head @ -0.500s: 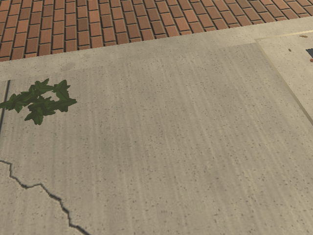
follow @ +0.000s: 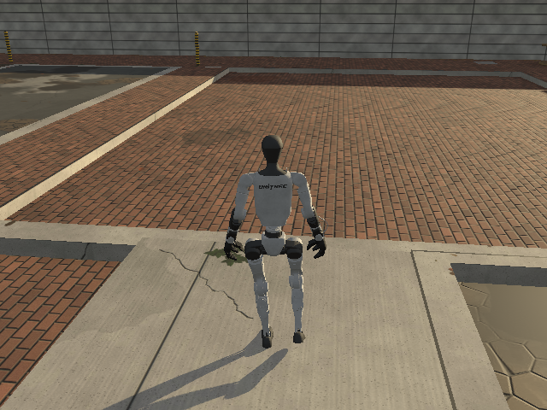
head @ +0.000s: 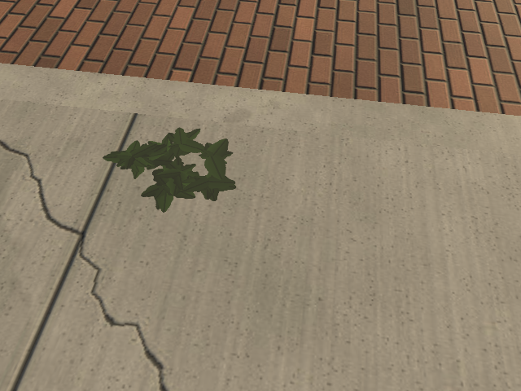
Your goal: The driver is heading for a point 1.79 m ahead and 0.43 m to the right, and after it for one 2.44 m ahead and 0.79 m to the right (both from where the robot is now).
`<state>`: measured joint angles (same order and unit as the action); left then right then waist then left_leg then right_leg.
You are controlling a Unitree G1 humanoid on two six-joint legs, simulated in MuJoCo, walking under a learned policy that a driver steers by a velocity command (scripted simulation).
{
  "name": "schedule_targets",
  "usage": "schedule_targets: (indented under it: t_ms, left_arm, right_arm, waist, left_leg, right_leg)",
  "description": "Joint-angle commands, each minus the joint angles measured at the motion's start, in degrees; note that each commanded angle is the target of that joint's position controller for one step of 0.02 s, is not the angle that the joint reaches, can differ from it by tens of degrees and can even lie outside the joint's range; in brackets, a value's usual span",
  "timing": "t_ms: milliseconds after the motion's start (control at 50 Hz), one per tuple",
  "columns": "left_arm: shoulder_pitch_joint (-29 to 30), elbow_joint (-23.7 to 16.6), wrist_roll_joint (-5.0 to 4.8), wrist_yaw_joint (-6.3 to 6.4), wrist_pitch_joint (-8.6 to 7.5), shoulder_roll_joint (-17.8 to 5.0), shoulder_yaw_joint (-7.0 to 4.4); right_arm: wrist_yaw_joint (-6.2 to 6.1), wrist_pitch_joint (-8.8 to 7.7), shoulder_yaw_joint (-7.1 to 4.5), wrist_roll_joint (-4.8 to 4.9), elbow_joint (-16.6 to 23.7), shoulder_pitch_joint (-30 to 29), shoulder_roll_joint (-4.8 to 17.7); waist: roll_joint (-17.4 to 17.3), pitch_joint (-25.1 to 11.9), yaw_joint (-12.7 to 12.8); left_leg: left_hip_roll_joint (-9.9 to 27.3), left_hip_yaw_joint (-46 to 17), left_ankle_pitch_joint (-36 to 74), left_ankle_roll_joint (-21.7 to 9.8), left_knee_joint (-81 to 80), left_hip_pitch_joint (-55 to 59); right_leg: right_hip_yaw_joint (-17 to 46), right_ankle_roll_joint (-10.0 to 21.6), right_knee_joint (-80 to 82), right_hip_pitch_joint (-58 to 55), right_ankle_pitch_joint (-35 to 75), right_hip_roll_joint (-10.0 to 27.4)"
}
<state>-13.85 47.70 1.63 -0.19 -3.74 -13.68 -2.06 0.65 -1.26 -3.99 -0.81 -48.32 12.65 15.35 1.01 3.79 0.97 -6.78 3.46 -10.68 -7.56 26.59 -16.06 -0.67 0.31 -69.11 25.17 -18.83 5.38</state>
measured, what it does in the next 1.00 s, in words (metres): walks ahead, turning right: right foot, then left foot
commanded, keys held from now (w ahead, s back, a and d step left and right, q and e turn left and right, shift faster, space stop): w+e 0.82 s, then w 0.08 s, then w+q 0.10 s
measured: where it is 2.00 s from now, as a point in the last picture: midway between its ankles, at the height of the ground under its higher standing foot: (352, 263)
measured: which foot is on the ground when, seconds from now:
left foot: down 0.00-0.44, up 0.46-0.92, down 0.94-1.00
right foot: up 0.00-0.40, down 0.42-0.94, up 0.96-1.00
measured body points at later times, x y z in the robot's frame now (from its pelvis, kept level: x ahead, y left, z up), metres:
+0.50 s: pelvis +0.28 -0.06 -0.01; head +0.31 -0.07 +0.44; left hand +0.45 +0.17 -0.13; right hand +0.25 -0.32 -0.15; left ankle +0.12 +0.06 -0.63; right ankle +0.33 -0.12 -0.73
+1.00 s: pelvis +0.56 -0.10 -0.01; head +0.59 -0.11 +0.44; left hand +0.68 +0.16 -0.14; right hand +0.63 -0.41 -0.10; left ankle +0.69 -0.06 -0.73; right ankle +0.36 -0.12 -0.67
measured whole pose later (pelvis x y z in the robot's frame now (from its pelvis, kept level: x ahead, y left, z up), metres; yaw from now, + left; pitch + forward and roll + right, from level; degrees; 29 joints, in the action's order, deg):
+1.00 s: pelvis +0.56 -0.10 -0.01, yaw -26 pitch +1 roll +0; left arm -22.9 50.9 0.8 0.0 -3.1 -17.1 -3.9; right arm 0.3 -4.3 -1.0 -2.1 -42.4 5.6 15.2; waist 0.7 2.3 3.1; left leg -2.0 0.9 -8.6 -2.8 32.5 -24.8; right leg 8.5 4.9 -54.0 9.1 -25.8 -7.9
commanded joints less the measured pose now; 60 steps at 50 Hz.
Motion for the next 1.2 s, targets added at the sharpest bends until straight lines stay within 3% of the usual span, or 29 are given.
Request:
schedule_targets:
  t_ms: [20,60,160,300,360,380,400,420,440,460,480,500,520,540,580,620,720,820,880,920,940,960,980,1000,1020,1040,1060,1100,1200]
  left_arm:
    - [-7.5,0.0,0.69,-0.76,1.70,-4.3,-0.96]
    - [-4.2,-0.7,0.19,-1.20,2.32,-4.3,-1.07]
    - [4.5,-2.5,-0.66,-1.52,2.28,-4.2,-1.28]
    - [12.7,-5.5,0.04,-2.41,1.65,-2.4,-0.18]
    - [7.8,-4.8,0.04,-2.04,1.70,-3.6,-0.71]
    - [2.9,-3.5,0.13,-1.83,1.58,-4.6,-1.22]
    - [-4.1,-1.4,0.37,-1.60,1.21,-6.2,-2.05]
    - [-13.0,0.9,1.25,-1.09,0.90,-9.0,-3.36]
    - [-15.6,0.7,1.52,-0.26,1.29,-16.2,-5.50]
    - [-13.1,0.6,-0.93,-0.66,1.72,-15.5,-5.43]
    - [-9.4,0.7,-1.70,-0.52,1.96,-14.0,-5.13]
    - [-6.5,0.3,-1.55,-0.44,2.06,-10.6,-4.31]
    - [-4.2,0.1,-1.41,-0.28,1.93,-8.5,-3.69]
    - [-3.0,0.2,-1.72,0.01,1.65,-7.2,-3.21]
    - [-3.4,0.2,-1.79,-0.02,0.59,-8.1,-3.21]
    - [-4.8,0.4,-1.80,-0.06,0.10,-9.9,-3.70]
    - [-10.3,0.9,-1.84,0.01,0.55,-10.3,-3.99]
    - [-13.6,0.8,-0.92,0.67,0.93,-11.1,-4.20]
    - [-10.6,0.0,-0.62,1.26,0.51,-11.7,-4.16]
    - [-9.3,0.4,-0.76,0.81,-0.17,-11.7,-3.86]
    - [-9.9,-0.3,-0.96,0.36,-0.65,-9.2,-3.02]
    - [-18.1,-0.9,-2.82,0.03,-0.65,-4.9,-2.27]
    - [-17.4,0.1,-0.64,0.19,-0.52,-7.9,-2.29]
    - [-12.4,-0.4,0.20,-0.06,-0.28,-8.5,-2.39]
    - [-7.6,-1.6,0.71,-0.44,-0.42,-8.3,-2.04]
    - [-5.3,-2.6,0.98,-0.76,-0.29,-7.9,-1.95]
    - [-5.0,-3.0,1.56,-0.98,0.15,-7.4,-1.70]
    - [-5.4,-3.1,1.73,-1.29,0.70,-6.2,-1.09]
    - [5.9,-7.1,1.03,-1.44,0.92,-4.5,0.52]
  right_arm:
    - [-0.14,-2.62,-0.60,0.34,1.1,3.8,4.5]
    - [0.03,-3.32,-0.87,0.21,-0.1,5.8,6.0]
    - [-0.26,-3.89,-0.24,-0.07,-1.8,9.1,5.4]
    - [-2.00,-4.16,0.92,-0.46,-5.0,12.1,4.3]
    - [-2.91,-3.82,0.67,-0.77,-5.6,10.9,6.8]
    - [-3.11,-3.40,0.45,-1.01,-5.5,10.2,7.7]
    - [-3.11,-2.96,0.27,-1.10,-5.1,9.5,8.5]
    - [-2.91,-2.98,0.31,-0.60,-3.7,7.4,8.9]
    - [-1.68,-3.60,1.49,0.57,-0.4,10.1,3.3]
    - [-1.18,-4.16,0.94,-0.29,0.9,7.0,5.6]
    - [-0.73,-4.82,1.20,-0.52,2.4,2.8,5.4]
    - [-0.52,-5.39,1.33,-0.16,2.9,2.0,5.6]
    - [-0.54,-5.02,1.23,-0.46,2.6,2.1,5.3]
    - [-0.51,-3.87,1.40,-1.43,2.8,3.0,4.9]
    - [-0.11,-1.79,1.70,-2.22,3.0,4.1,3.8]
    - [0.11,-0.97,1.83,-2.16,4.4,1.6,3.4]
    - [0.35,-0.88,2.13,-1.60,8.7,-9.9,3.4]
    - [0.62,-1.81,2.69,-0.97,11.9,-17.3,4.0]
    - [0.48,-2.62,2.26,-0.89,10.8,-11.8,5.7]
    - [-0.46,-3.52,1.04,-1.17,6.5,1.2,7.9]
    - [-1.29,-4.03,0.25,-2.02,5.4,9.5,10.7]
    - [-1.48,-3.45,-1.65,-2.73,4.4,14.1,17.3]
    - [-0.73,-2.61,-1.36,-0.98,3.8,11.2,13.9]
    - [-0.38,-2.37,-0.54,-0.16,4.9,5.6,9.7]
    - [0.02,-2.43,0.16,-0.14,5.1,2.6,6.7]
    - [0.07,-2.60,0.56,-0.23,4.6,2.1,5.7]
    - [0.07,-2.83,0.80,0.04,3.7,2.5,5.2]
    - [0.26,-3.43,0.51,0.39,2.1,5.1,6.0]
    - [-0.18,-2.88,-0.51,0.77,0.2,9.2,7.5]
  waist:
    - [-1.6,-4.8,1.1]
    - [-2.4,-2.8,0.3]
    - [-3.6,0.5,-2.8]
    - [-3.8,2.8,-4.7]
    - [-6.5,-1.1,-1.5]
    - [-7.1,-3.9,0.8]
    - [-7.0,-7.7,3.8]
    - [-4.2,-12.1,8.8]
    - [9.0,-18.0,6.3]
    - [6.2,-20.6,5.6]
    - [1.8,-11.8,4.2]
    - [-1.7,-6.4,2.4]
    - [-3.7,-2.6,0.0]
    - [-3.0,-1.6,-1.8]
    - [-0.9,-2.8,-2.9]
    - [0.1,-2.5,-2.6]
    - [2.3,-1.6,2.1]
    - [2.9,-1.8,4.8]
    - [3.7,-2.8,1.5]
    - [1.1,-8.6,-4.6]
    - [-2.5,-14.9,-7.7]
    - [-16.6,-22.0,-5.2]
    - [-12.8,-18.2,-3.7]
    - [-6.3,-9.0,-2.2]
    - [-2.4,-5.3,-2.0]
    - [-3.5,-3.2,-1.2]
    - [-5.3,-2.8,-0.3]
    - [-6.8,-4.3,0.3]
    - [-6.3,-1.5,-1.8]
  left_leg:
    - [16.4,-13.8,22.3,-7.0,-15.2,7.2]
    - [16.0,-11.0,21.6,-5.5,-17.4,7.8]
    - [15.6,-5.3,20.5,-1.3,-19.8,13.7]
    - [18.1,1.5,33.8,0.2,-17.9,22.9]
    - [19.3,4.1,59.9,1.6,-6.8,26.4]
    - [19.6,4.8,65.2,1.7,0.8,26.4]
    - [19.6,5.4,62.4,1.7,11.2,23.7]
    - [18.0,6.6,48.7,2.5,26.3,13.5]
    - [8.1,7.1,5.1,5.3,49.8,-9.8]
    - [2.4,-4.3,-18.5,5.3,58.9,-21.7]
    - [7.2,-7.9,-12.5,4.8,56.5,-26.2]
    - [9.4,-6.9,-8.5,5.2,51.6,-24.6]
    - [11.0,-6.5,-7.5,5.8,46.8,-21.8]
    - [12.0,-6.3,-7.2,7.1,43.5,-18.5]
    - [12.3,-5.0,-6.5,8.8,39.4,-15.7]
    - [12.5,-3.7,-3.4,10.2,34.5,-16.8]
    - [11.6,-3.2,7.3,11.4,20.0,-21.7]
    - [8.8,-3.8,8.5,10.1,10.4,-21.7]
    - [7.4,-4.1,5.9,7.3,3.9,-10.7]
    - [5.6,-2.5,4.9,4.4,-0.7,5.6]
    - [14.1,-11.3,-1.9,1.5,-1.5,17.5]
    - [28.6,-39.2,-6.4,-7.3,-5.6,31.8]
    - [28.9,-49.6,-11.1,-8.5,-11.0,28.4]
    - [26.8,-41.3,-14.5,-8.1,-11.2,20.4]
    - [23.7,-34.4,-10.2,-7.0,-12.2,14.6]
    - [20.8,-29.5,-3.7,-5.8,-13.0,11.3]
    - [18.3,-26.1,2.3,-5.0,-13.6,8.9]
    - [16.6,-23.0,12.5,-5.8,-13.5,7.9]
    - [14.4,-20.1,8.9,-6.5,-16.9,4.6]
  right_leg:
    - [0.7,-0.1,3.2,4.2,3.2,2.0]
    - [0.5,0.0,6.6,7.6,7.5,2.4]
    - [2.7,0.8,16.8,15.2,16.8,-0.1]
    - [-3.9,3.5,32.5,13.6,18.3,-3.5]
    - [-7.8,7.0,34.7,5.1,10.0,-8.3]
    - [-8.3,8.5,35.3,0.2,7.2,-10.1]
    - [-7.2,10.2,38.0,-8.0,6.6,-11.2]
    - [-0.5,13.4,42.1,-21.7,7.0,-7.4]
    - [26.4,22.2,42.7,-40.2,8.5,9.9]
    - [44.6,26.4,50.1,-43.7,11.9,14.3]
    - [35.0,24.0,51.7,-36.6,10.7,12.5]
    - [29.2,21.4,53.7,-28.4,13.3,10.7]
    - [24.4,18.8,55.0,-21.8,17.7,7.7]
    - [20.6,17.4,56.0,-17.1,21.2,4.9]
    - [16.8,16.8,56.6,-13.9,26.1,2.0]
    - [15.3,16.3,57.5,-12.7,27.5,0.4]
    - [16.5,13.0,56.5,-17.8,27.8,-1.4]
    - [20.2,12.5,52.0,-25.1,33.2,0.3]
    - [20.9,9.9,48.8,-24.5,37.8,1.9]
    - [17.0,7.8,35.1,-23.1,46.7,-1.2]
    - [14.0,6.6,21.6,-17.0,35.8,-4.2]
    - [7.4,3.5,2.0,-0.4,2.8,-14.3]
    - [9.0,4.2,-2.8,7.3,-10.4,-13.2]
    - [8.6,4.3,-4.2,9.9,-5.5,-9.5]
    - [7.1,4.1,-1.0,9.6,-1.8,-7.0]
    - [5.8,3.6,2.4,9.0,-0.4,-5.1]
    - [5.0,2.8,4.9,7.1,0.1,-4.1]
    - [3.3,1.2,7.9,5.2,0.1,-3.8]
    - [0.9,-2.1,22.8,6.7,7.2,-2.6]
